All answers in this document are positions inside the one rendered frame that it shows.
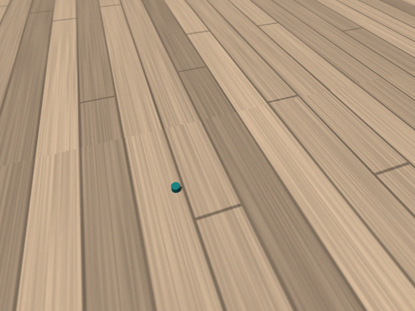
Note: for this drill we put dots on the tin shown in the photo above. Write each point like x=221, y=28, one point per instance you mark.
x=175, y=187

